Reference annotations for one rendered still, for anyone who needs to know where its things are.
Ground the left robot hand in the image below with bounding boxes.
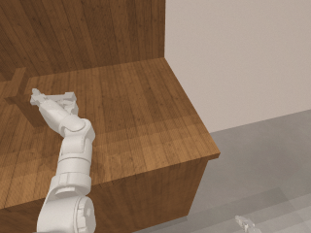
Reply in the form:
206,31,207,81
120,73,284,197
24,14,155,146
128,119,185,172
31,88,79,134

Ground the right robot hand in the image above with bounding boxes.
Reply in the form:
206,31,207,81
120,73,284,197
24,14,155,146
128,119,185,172
234,216,261,233

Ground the robot left forearm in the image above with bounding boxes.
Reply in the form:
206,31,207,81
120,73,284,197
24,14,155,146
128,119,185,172
36,115,95,232

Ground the left robot upper arm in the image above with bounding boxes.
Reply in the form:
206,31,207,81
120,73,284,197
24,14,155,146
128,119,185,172
33,195,96,233

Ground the tap lever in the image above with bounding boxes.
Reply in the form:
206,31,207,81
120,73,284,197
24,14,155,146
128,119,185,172
30,91,77,106

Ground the counter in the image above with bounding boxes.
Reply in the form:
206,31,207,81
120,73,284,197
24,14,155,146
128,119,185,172
0,0,221,233

